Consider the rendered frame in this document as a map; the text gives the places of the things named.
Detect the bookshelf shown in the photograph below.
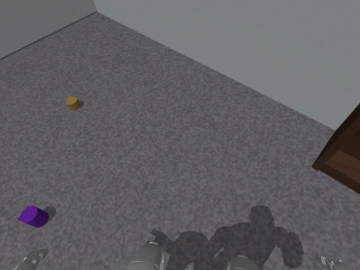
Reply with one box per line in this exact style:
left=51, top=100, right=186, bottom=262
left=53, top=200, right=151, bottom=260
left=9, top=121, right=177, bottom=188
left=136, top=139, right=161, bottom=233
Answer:
left=312, top=104, right=360, bottom=194

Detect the left robot hand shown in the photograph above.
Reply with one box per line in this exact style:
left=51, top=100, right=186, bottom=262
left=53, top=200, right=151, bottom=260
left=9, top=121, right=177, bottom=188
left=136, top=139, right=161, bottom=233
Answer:
left=13, top=249, right=48, bottom=270

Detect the right robot hand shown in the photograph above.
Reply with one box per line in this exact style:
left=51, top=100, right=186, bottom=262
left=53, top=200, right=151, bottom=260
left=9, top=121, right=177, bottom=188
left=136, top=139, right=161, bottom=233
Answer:
left=315, top=253, right=352, bottom=270

